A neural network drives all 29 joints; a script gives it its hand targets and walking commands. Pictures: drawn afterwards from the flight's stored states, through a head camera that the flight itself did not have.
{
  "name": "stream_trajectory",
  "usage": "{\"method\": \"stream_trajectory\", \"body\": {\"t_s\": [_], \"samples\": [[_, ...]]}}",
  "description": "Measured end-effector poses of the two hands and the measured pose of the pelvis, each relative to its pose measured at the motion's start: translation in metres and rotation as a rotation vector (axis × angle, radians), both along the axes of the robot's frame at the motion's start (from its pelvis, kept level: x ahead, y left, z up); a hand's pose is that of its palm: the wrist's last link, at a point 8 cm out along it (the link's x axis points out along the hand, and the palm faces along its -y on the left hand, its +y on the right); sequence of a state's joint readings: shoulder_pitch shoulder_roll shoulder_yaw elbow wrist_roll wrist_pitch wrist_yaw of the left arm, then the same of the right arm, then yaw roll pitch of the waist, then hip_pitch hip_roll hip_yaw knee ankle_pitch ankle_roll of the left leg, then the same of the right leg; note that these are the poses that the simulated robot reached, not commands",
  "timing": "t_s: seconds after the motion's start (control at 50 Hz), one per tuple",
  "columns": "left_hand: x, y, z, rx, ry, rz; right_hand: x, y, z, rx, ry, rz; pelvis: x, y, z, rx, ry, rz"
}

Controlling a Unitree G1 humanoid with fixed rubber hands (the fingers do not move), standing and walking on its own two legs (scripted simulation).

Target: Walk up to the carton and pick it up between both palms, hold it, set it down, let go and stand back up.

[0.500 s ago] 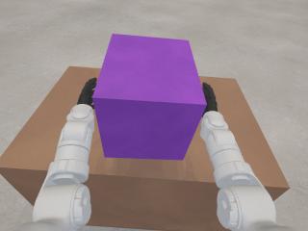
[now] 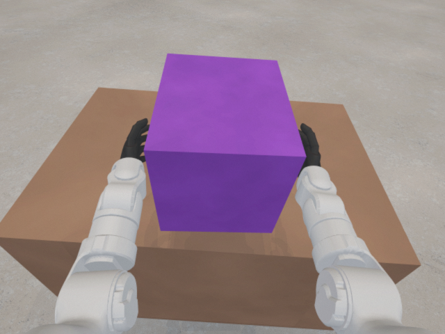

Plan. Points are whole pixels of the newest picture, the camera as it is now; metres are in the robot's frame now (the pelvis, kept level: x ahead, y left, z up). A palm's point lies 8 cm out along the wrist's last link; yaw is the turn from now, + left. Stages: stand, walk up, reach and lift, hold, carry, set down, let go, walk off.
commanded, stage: set down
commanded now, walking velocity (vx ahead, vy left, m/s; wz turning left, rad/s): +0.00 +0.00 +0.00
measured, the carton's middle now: (219, 143) +0.48 +0.03 +0.10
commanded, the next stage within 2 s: none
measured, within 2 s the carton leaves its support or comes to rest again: neither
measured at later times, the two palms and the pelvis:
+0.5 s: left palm (142, 162) +0.41 +0.18 +0.10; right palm (307, 164) +0.43 -0.14 +0.10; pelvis +0.02 +0.00 +0.00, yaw +0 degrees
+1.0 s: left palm (152, 171) +0.41 +0.17 +0.07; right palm (311, 172) +0.43 -0.16 +0.08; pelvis +0.03 +0.00 +0.00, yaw +0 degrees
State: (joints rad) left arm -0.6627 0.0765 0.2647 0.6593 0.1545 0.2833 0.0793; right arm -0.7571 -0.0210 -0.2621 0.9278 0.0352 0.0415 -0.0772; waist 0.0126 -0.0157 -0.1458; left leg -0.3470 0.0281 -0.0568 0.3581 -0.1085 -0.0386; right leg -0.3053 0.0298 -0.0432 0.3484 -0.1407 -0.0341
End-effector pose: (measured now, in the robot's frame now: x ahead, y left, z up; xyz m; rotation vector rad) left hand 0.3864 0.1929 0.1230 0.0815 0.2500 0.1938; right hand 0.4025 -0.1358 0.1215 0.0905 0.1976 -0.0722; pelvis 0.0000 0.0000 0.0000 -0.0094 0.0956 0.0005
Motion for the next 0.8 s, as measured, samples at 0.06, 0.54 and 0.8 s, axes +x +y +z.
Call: {"method": "stream_trajectory", "body": {"t_s": [0.06, 0.54, 0.8], "samples": [[0.004, -0.001, -0.002, 0.001, -0.008, 0.000, 0.003, -0.001, -0.002, -0.001, -0.008, 0.000, 0.002, 0.000, 0.000, 0.000, 0.003, 0.000], [0.019, -0.010, -0.028, -0.001, 0.003, 0.010, 0.024, -0.010, -0.021, -0.023, -0.004, 0.016, 0.023, -0.003, 0.001, 0.003, 0.031, 0.001], [0.019, -0.019, -0.039, -0.003, 0.017, 0.005, 0.023, -0.019, -0.030, -0.038, -0.001, 0.014, 0.025, -0.003, 0.001, 0.004, 0.034, 0.001]]}}
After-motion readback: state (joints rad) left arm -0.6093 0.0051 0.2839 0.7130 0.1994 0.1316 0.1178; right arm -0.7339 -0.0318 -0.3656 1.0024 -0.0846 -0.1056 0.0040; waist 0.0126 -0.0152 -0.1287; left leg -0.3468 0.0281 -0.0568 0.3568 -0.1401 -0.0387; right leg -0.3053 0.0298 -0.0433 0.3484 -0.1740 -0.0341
